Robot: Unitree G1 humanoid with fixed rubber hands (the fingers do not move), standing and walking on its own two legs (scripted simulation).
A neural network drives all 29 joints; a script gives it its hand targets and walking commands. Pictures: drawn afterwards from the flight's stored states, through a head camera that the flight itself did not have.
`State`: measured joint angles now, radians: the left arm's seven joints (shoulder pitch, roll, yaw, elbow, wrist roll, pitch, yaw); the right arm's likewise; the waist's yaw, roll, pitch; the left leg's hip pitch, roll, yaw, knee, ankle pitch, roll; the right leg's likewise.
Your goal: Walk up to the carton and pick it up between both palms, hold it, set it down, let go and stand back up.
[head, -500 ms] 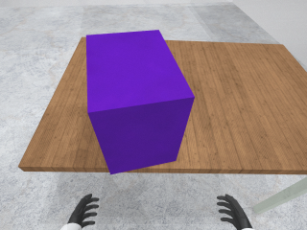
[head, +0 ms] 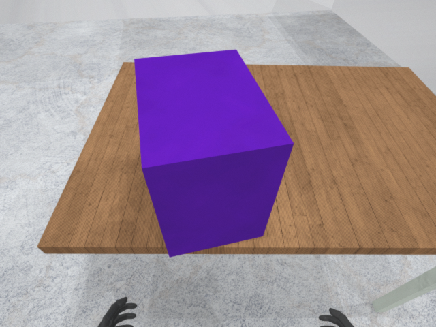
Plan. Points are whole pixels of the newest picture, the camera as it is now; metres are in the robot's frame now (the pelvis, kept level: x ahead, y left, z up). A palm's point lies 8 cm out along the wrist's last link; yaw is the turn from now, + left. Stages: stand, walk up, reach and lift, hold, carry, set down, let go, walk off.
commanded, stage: stand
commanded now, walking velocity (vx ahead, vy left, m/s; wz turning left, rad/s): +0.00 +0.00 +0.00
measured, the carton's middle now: (202, 153) +0.41 +0.05 +0.10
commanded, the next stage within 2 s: none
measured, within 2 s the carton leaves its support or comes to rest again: neither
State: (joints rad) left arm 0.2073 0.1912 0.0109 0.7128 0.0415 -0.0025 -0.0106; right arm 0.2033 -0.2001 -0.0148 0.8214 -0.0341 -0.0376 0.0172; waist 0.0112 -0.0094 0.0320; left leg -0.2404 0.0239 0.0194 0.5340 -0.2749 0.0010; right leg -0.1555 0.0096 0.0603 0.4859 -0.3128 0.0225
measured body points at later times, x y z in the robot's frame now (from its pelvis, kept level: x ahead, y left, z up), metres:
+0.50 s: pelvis -0.01 +0.01 +0.00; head -0.02 +0.02 +0.45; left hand -0.02 +0.22 -0.17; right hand -0.03 -0.21 -0.15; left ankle +0.01 +0.12 -0.74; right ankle -0.03 -0.14 -0.74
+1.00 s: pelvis -0.05 +0.00 +0.00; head -0.06 +0.01 +0.45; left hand -0.07 +0.20 -0.17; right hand -0.08 -0.20 -0.16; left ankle +0.01 +0.12 -0.74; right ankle -0.03 -0.14 -0.74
